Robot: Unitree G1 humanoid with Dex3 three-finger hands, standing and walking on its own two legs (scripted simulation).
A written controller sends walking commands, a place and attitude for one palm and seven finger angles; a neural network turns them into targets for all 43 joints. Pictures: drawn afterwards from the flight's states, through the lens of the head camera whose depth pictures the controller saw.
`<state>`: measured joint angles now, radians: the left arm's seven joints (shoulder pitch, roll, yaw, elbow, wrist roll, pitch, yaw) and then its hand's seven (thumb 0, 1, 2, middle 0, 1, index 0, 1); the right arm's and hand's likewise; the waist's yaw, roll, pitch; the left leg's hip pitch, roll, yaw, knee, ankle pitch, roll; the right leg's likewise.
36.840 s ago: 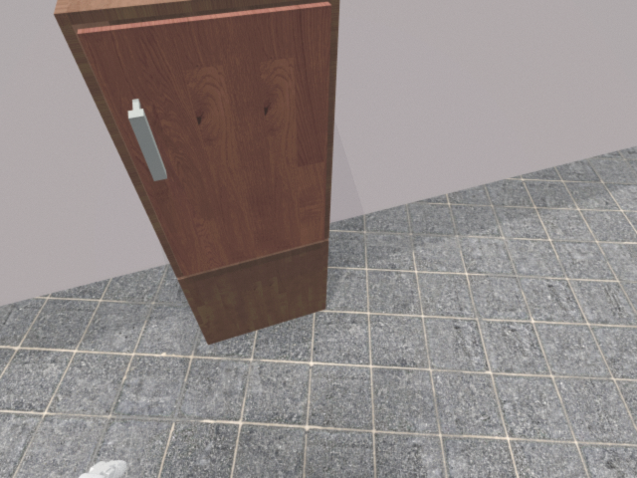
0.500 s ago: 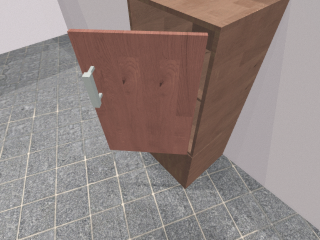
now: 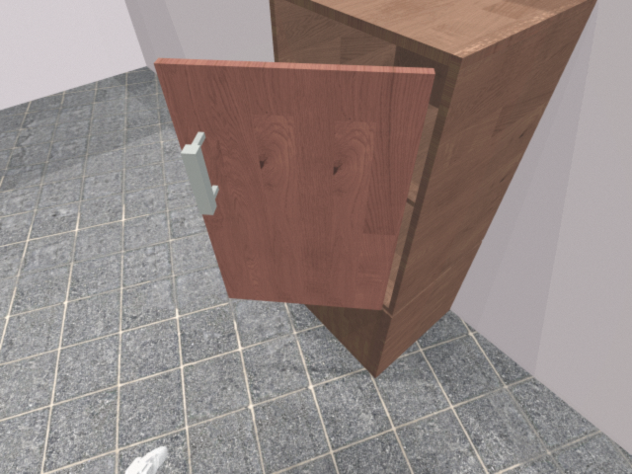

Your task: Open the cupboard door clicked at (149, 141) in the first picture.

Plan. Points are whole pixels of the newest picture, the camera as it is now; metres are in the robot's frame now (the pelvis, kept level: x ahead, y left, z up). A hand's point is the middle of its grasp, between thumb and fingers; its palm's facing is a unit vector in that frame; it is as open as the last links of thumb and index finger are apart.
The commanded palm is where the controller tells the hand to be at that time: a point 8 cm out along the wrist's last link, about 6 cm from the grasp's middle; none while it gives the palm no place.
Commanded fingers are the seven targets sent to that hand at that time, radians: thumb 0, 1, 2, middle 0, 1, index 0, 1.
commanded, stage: raise the hand with hooked fingers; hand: left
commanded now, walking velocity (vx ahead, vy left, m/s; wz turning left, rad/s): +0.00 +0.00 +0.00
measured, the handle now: (204, 173) +0.54 +0.22 +0.08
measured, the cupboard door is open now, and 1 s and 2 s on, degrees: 44 44 44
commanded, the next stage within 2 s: move the hooked fingers beside the handle in 2.00 s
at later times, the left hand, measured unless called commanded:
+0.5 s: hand (155, 438) +0.16 +0.20 -0.01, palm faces +0.01 -1.00 -0.06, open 9.7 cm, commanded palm +0.15 +0.26 -0.01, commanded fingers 0.00 0.18 0.59 -0.25 -0.76 -0.25 -0.76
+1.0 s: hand (112, 372) +0.22 +0.26 +0.04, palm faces +0.00 -1.00 -0.06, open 12.6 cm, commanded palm +0.19 +0.31 +0.05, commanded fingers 0.00 -0.41 0.34 -0.29 -1.14 -0.29 -1.14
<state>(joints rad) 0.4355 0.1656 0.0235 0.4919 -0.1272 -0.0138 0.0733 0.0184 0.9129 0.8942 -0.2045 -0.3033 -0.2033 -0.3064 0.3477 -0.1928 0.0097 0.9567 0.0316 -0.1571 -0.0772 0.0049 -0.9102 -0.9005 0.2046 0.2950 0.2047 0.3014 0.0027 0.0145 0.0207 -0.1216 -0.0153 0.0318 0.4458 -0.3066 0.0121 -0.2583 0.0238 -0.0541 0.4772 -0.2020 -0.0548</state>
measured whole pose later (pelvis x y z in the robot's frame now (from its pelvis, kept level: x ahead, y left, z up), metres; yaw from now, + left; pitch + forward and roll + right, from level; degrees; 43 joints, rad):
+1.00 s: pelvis -0.01 +0.02 -0.04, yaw +2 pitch +7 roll -2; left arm 0.23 0.34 0.30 0.10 -0.34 -0.26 -0.40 0.00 -0.18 0.44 -0.28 -0.99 -0.28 -1.00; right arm 0.27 -0.30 0.02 0.57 0.05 -0.27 -0.08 0.01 -0.91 -0.90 0.20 0.30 0.21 0.30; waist 0.00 0.02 -0.07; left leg -0.50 -0.03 0.00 0.86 -0.48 0.05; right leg -0.58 0.00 -0.10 0.79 -0.33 -0.03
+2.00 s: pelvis +0.00 +0.01 -0.01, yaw +2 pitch +3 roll -1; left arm -0.11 0.45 0.44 0.39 -0.33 -0.11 -0.54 -0.01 -0.50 0.30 -0.30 -1.20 -0.30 -1.20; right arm 0.27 -0.28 0.06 0.59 0.05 -0.23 -0.11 0.01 -0.91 -0.90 0.21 0.30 0.21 0.30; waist 0.02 0.03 -0.03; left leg -0.31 -0.02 0.00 0.64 -0.39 0.03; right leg -0.41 0.01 -0.09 0.61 -0.26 -0.04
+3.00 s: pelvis -0.01 +0.02 -0.02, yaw +1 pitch +10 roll -1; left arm -0.62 0.56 0.43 0.97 -0.23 -0.24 -0.53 -0.01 -0.50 0.30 -0.30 -1.20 -0.30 -1.20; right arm 0.36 -0.30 0.06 0.62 0.05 -0.11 -0.08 0.01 -0.91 -0.90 0.21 0.30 0.21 0.30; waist -0.06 0.01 -0.06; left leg -0.47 -0.02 0.02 0.70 -0.40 0.04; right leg -0.57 0.01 -0.07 0.65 -0.25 -0.03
